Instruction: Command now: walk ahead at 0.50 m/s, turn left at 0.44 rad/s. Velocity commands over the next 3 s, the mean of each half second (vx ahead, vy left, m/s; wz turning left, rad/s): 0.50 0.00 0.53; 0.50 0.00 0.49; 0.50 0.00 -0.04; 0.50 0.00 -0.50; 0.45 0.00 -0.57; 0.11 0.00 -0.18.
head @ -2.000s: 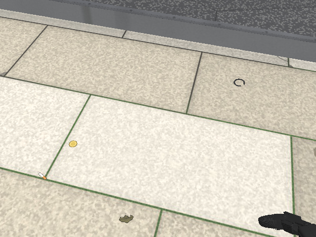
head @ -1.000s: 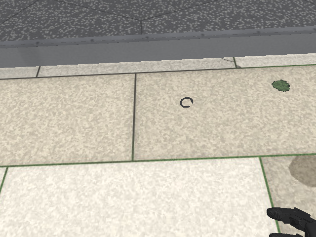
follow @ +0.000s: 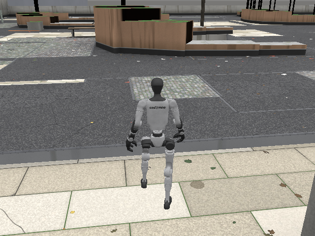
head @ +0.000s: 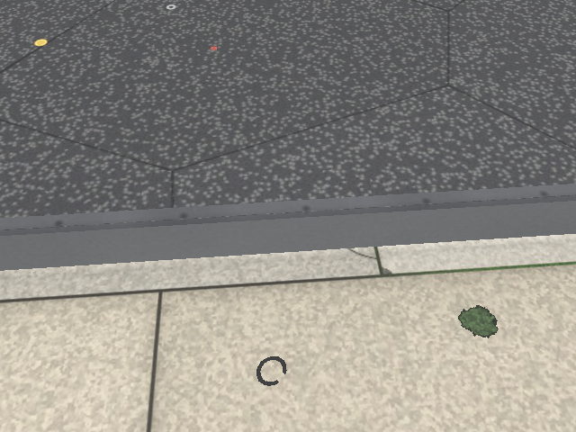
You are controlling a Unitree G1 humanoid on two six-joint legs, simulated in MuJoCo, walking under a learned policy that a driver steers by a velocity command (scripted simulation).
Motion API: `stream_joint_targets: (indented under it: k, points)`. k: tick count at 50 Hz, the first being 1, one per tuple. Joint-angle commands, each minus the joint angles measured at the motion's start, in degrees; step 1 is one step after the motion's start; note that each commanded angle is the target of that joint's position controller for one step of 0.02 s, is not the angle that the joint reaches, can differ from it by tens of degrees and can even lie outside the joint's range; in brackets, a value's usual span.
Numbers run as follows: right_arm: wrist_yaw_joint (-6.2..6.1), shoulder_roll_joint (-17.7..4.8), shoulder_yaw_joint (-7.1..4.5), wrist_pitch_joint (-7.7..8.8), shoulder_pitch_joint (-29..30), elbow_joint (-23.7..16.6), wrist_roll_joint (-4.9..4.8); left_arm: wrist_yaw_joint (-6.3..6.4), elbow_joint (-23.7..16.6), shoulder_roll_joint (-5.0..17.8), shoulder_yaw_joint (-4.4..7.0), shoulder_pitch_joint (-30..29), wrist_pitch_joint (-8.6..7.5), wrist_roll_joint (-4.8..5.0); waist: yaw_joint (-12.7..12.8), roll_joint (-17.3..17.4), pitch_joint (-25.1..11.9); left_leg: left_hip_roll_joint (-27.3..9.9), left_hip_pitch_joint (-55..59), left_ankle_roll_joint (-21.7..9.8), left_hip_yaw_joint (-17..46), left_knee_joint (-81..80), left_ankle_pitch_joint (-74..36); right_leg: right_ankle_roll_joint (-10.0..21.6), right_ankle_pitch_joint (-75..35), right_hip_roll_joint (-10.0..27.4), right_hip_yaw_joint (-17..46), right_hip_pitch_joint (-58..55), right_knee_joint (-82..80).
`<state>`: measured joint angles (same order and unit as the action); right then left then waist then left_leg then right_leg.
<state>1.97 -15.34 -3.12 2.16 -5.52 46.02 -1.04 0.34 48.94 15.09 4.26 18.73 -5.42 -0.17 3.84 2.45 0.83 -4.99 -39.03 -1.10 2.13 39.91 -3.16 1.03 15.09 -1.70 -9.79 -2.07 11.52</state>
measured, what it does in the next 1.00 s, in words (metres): walks ahead, turning left: left foot, then right foot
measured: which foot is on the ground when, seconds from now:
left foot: up 0.00-0.12, down 0.14-0.62, up 0.64-1.00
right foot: down 0.00-0.12, up 0.14-0.60, down 0.62-1.00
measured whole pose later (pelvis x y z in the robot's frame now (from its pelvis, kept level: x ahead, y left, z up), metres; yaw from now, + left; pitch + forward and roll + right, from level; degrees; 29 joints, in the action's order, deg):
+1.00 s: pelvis +0.55 +0.13 +0.00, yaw +32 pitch +1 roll -1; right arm 3.5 -15.8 -1.7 0.7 -4.5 43.0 2.4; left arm -0.7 52.0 14.2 2.0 23.9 -5.3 -1.2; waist 4.0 2.6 2.6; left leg -2.1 -32.8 -2.0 0.5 40.3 6.3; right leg 0.8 15.4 -0.2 -9.8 -0.8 13.5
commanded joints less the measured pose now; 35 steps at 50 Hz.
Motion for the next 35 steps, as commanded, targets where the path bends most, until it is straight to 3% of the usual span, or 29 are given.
stream_joint_targets:
  k: [1,2,4,5,6,7,8,9,10,11,12,13,16,17,18,20,25,28,29,30,31,32,33,34,35]
  points:
    - [0.92,-2.8,-0.26,0.58,7.4,-6.4,0.02,0.47,-1.7,9.6,2.40,-0.1,0.08,0.79,0.3,-5.1,4.3,0.1,-1.2,-1.6,-1.8,-3.3,2.8,7.4,-20.9,17.8,2.9,-0.5,-2.1]
    - [1.22,-3.2,-0.38,0.52,7.8,-7.2,0.02,0.56,-1.4,10.1,2.60,-0.1,0.51,1.04,0.1,-5.5,4.3,0.6,-1.0,-2.4,-2.9,-3.9,5.8,6.9,-24.8,18.4,2.3,-2.3,-0.1]
    - [1.55,-4.7,-1.21,0.31,5.3,-7.9,0.09,0.99,-1.6,11.8,3.06,-1.3,1.31,1.37,-2.2,-7.5,1.5,3.9,5.3,-4.5,-6.7,-4.1,12.1,5.5,-43.8,18.3,0.4,-3.9,7.2]
    - [1.49,-6.2,-2.18,0.16,0.2,-7.0,0.00,1.27,-1.7,12.4,3.19,-2.0,1.86,1.46,-5.3,-8.0,-1.7,6.4,12.3,-5.8,-8.6,-4.8,13.9,4.5,-52.9,17.5,-0.8,-3.4,14.8]
    - [1.05,-9.1,-3.97,0.08,-9.1,-4.5,-0.22,1.56,-2.1,12.0,2.89,-2.5,2.28,1.48,-10.0,-6.7,-6.6,9.1,25.5,-7.8,-9.0,-8.1,11.0,2.7,-53.8,15.0,-2.5,1.0,26.8]
    - [-0.18,-14.8,-6.01,-0.41,-18.6,-2.7,-0.29,1.77,-3.4,10.0,1.91,-1.6,1.90,0.19,-13.3,0.7,-12.5,0.8,43.7,-11.8,5.1,-9.0,9.1,-0.1,-35.0,12.3,-2.9,16.1,45.6]
    - [-0.19,-19.5,-6.24,0.16,-16.7,-3.3,-0.69,0.56,-6.2,1.7,-0.80,3.7,0.03,-1.26,-6.1,13.5,-18.3,-12.6,61.2,-23.2,38.3,-16.2,19.3,-3.4,17.7,-0.3,5.0,41.0,63.8]
    - [-0.09,-14.4,-4.90,0.55,-18.9,-4.3,-0.29,-0.34,-6.6,6.7,-0.03,-2.9,-2.21,1.16,-10.9,7.0,-21.6,-13.5,63.0,-22.5,43.8,-22.7,24.1,-2.1,18.0,0.8,15.5,47.3,68.5]
    - [-0.19,-11.6,-4.18,1.09,-16.4,-4.2,0.02,-0.69,-8.1,8.7,0.47,-7.6,-3.27,2.79,-11.1,4.6,-13.5,-11.9,57.3,-19.8,35.1,-23.1,19.5,-0.7,12.5,3.5,15.0,51.0,67.0]
    - [-0.30,-9.9,-3.69,1.37,-12.6,-5.0,-0.18,-0.25,-8.1,8.1,0.28,-8.6,-3.71,1.90,-8.6,-0.6,-9.4,-9.4,48.8,-17.7,28.5,-22.9,14.0,-0.2,7.5,6.1,14.8,48.3,62.2]
    - [-0.43,-8.1,-3.13,1.34,-8.9,-5.9,-0.05,0.24,-7.8,8.5,0.72,-9.1,-3.55,0.31,-6.4,-1.9,-6.1,-7.3,40.7,-16.4,23.4,-23.7,7.8,-0.7,5.0,7.6,14.5,44.4,57.4]
    - [-0.69,-6.9,-2.63,1.38,-7.1,-7.0,0.64,0.27,-7.8,8.7,1.08,-8.2,-2.90,-0.18,-4.5,-1.1,-5.2,-6.0,35.7,-16.2,21.0,-25.1,3.7,-1.1,3.2,8.5,14.9,40.4,55.2]
    - [-1.52,-8.2,-2.92,1.73,-7.4,-7.4,0.49,0.38,-8.6,6.8,0.89,-7.9,-1.18,-0.76,-2.9,-0.6,-3.4,-4.2,28.9,-16.4,16.8,-27.4,-3.4,-3.4,0.1,8.2,13.5,38.0,47.9]
    - [-1.27,-10.9,-3.46,1.35,-12.5,-4.0,2.25,-0.98,-7.8,3.2,-0.95,-6.1,1.57,-4.69,-2.3,-1.3,-2.6,-1.4,25.6,-14.2,12.2,-26.8,-8.5,-4.0,-1.8,7.5,9.7,34.0,46.0]
    - [-1.09,-10.6,-3.57,1.18,-13.4,-3.8,2.12,-1.54,-8.7,2.7,-1.12,-7.4,2.70,-4.53,-2.6,0.0,-1.3,0.4,24.1,-13.2,10.5,-26.8,-9.1,-4.4,-4.6,7.0,8.8,34.0,43.3]
    - [-0.78,-9.6,-3.36,0.95,-14.3,-3.7,1.59,-1.87,-10.1,3.8,-1.38,-11.8,3.42,-3.23,-4.4,1.8,-0.3,1.4,24.1,-11.9,10.9,-27.2,-4.9,-4.7,-10.0,6.7,8.7,34.2,37.7]
    - [-1.30,-10.7,-3.93,0.53,-18.8,-2.5,2.04,-1.98,-13.1,5.3,-1.79,-21.3,2.44,-1.92,-8.7,1.5,1.0,-1.2,33.1,-11.4,16.7,-25.0,-0.6,-4.4,-13.6,4.9,10.3,36.0,25.2]
    - [-1.85,-11.6,-4.19,0.76,-16.5,-3.1,2.32,-1.66,-12.7,7.1,-1.23,-17.4,1.54,-1.73,-6.2,2.3,0.4,-2.7,34.2,-9.0,19.9,-20.4,-4.3,-2.5,-8.9,3.5,11.7,28.1,19.9]
    - [-1.84,-12.0,-4.26,0.85,-15.0,-3.3,2.33,-1.29,-11.6,8.0,-0.85,-13.4,1.23,-1.76,-4.3,2.5,-0.6,-2.2,32.8,-8.1,20.4,-17.3,-7.3,-1.7,-6.1,2.4,11.2,22.3,18.8]
    - [-1.65,-11.6,-4.02,1.07,-14.0,-3.3,2.07,-0.60,-9.7,8.9,-0.28,-6.8,0.63,-2.02,-0.8,0.6,-3.3,0.7,30.6,-6.8,18.9,-9.7,-10.6,-0.4,-5.5,1.6,10.7,13.1,15.2]
    - [-1.20,-8.5,-3.02,1.52,-14.3,-4.0,1.55,0.34,-8.7,12.4,0.64,1.0,-0.15,-3.04,2.5,-5.6,-9.7,5.0,25.9,-5.2,14.5,4.7,-5.4,2.3,1.8,10.1,19.2,1.5,12.1]
    - [-1.36,-3.7,-1.89,1.64,-18.9,-5.9,-0.16,0.88,-8.9,18.3,1.89,4.8,0.24,-4.01,1.1,-18.0,-15.9,14.0,9.8,-2.9,6.2,20.5,24.5,7.6,10.3,24.8,42.0,-12.9,6.5]
    - [-1.70,-7.3,-2.00,0.96,-20.2,-5.2,1.80,0.66,-8.3,16.6,2.00,2.0,1.18,-2.74,-1.5,-17.9,-14.3,11.2,2.5,-3.4,4.7,27.1,33.9,10.1,18.0,27.5,54.3,-9.4,2.4]
    - [-1.54,-9.0,-2.32,0.24,-17.7,-3.6,2.41,0.37,-9.3,10.9,0.72,-1.4,1.52,-2.38,-2.0,-8.5,-7.1,7.5,2.2,-3.6,5.3,28.9,29.1,9.3,21.0,25.2,46.5,-2.4,1.8]
    - [-0.87,-8.5,-2.15,-0.02,-14.9,-3.5,2.44,0.17,-9.1,7.6,-0.15,-3.9,1.60,-1.99,-2.3,-4.9,-2.7,5.7,3.7,-3.1,4.4,27.0,25.2,8.1,14.1,22.1,37.7,3.1,1.0]
Next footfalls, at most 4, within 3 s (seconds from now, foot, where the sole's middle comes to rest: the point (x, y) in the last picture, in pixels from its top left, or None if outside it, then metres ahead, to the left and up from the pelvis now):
0.14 left None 0.24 0.13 -0.78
0.62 right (313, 400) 0.56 0.02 -0.78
1.10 left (190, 352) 0.66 0.33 -0.78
1.74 right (201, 183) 1.08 0.35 -0.62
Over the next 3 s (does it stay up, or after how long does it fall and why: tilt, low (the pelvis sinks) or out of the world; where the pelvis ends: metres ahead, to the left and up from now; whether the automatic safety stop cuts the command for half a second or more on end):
stays up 1.48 0.40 0.14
